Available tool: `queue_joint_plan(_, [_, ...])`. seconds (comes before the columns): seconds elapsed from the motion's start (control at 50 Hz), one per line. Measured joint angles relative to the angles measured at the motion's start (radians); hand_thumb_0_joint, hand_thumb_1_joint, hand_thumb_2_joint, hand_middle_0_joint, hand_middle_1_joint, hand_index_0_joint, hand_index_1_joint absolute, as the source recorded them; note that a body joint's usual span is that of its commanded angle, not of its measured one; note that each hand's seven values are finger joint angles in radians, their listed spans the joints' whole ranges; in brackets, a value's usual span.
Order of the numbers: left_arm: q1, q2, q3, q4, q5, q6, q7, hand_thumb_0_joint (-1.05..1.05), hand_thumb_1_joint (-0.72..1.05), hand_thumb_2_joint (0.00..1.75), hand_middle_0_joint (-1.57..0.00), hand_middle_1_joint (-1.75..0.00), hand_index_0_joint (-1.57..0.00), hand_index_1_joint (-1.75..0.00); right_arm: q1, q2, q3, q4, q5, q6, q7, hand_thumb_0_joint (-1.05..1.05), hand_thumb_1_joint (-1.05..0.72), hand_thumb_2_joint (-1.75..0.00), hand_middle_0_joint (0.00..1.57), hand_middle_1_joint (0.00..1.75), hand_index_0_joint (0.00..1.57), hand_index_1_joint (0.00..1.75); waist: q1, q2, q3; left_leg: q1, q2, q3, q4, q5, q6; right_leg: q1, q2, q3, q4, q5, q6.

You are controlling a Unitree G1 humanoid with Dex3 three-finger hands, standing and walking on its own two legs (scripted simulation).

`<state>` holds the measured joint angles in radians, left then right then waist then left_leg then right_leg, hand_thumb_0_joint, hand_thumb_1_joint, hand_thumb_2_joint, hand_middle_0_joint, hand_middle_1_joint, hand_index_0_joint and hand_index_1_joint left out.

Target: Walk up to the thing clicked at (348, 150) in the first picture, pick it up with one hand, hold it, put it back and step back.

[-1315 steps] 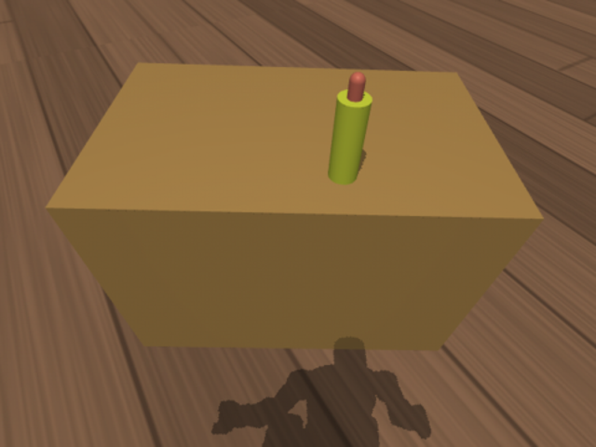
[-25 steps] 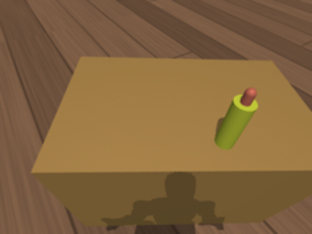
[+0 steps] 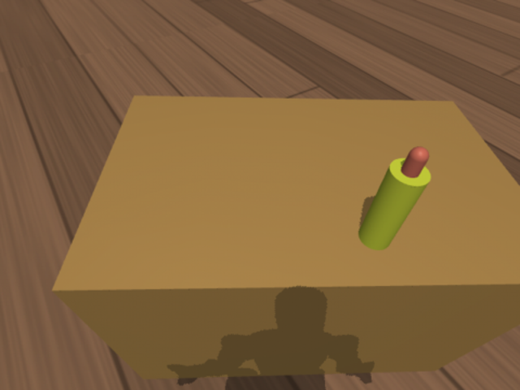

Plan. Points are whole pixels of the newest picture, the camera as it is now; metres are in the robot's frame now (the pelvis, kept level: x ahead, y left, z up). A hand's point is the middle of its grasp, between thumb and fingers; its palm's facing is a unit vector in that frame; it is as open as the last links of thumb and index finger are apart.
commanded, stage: stand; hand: right
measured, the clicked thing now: (394, 199) +0.44 -0.24 +0.04
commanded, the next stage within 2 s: step back in 1.92 s
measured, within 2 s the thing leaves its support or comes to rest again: neither
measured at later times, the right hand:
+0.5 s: hand out of the picture +0.07 -0.26 -0.16, palm faces -0.03 +0.94 -0.35, open 7.4 cm
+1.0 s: hand out of the picture +0.07 -0.25 -0.16, palm faces -0.02 +0.94 -0.35, open 7.4 cm
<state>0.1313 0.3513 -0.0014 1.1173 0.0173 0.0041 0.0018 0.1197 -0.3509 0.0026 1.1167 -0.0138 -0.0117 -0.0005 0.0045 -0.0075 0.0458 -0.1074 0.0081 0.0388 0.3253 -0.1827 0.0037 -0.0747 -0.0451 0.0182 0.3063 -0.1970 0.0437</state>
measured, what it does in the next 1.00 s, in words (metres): stands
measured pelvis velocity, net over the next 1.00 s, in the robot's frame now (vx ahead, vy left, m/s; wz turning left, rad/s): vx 0.00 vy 0.00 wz -0.01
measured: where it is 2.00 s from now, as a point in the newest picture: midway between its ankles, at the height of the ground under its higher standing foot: outside the picture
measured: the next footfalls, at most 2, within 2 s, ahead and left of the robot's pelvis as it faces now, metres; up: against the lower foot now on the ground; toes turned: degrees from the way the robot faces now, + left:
none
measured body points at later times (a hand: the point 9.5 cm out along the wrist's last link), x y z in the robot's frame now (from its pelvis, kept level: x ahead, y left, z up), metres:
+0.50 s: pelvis +0.00 +0.00 +0.00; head +0.01 +0.00 +0.45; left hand +0.07 +0.30 -0.13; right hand +0.07 -0.30 -0.13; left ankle +0.00 +0.11 -0.75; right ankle -0.02 -0.15 -0.75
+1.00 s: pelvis +0.00 +0.00 +0.00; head +0.01 +0.00 +0.45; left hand +0.06 +0.30 -0.14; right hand +0.07 -0.30 -0.13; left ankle +0.00 +0.12 -0.75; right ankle -0.02 -0.15 -0.75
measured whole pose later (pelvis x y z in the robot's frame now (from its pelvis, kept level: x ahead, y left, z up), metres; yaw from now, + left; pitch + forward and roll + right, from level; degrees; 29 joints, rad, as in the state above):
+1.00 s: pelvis +0.00 +0.00 +0.00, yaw +0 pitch -2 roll +0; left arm 0.14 0.35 0.00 1.11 0.02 0.00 0.00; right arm 0.12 -0.35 0.00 1.12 -0.01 -0.01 0.00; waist 0.00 -0.01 0.05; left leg -0.11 0.01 0.05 0.33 -0.18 0.00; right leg -0.08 -0.04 0.03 0.31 -0.19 0.04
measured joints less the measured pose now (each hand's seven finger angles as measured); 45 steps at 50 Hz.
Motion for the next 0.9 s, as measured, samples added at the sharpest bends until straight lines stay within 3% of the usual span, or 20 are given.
queue_joint_plan(0.9, [0.008,0.001,0.001,-0.008,-0.001,-0.003,-0.001,0.00,0.91,0.90,-0.20,-0.30,-0.20,-0.30,0.004,0.001,-0.005,0.002,0.001,0.001,0.004,0.00,-0.90,-0.90,0.20,0.30,0.21,0.30,-0.002,-0.001,0.002,0.000,0.003,0.006,0.001,0.002,0.000,-0.001,0.003,0.007,-0.002,0.006,0.000])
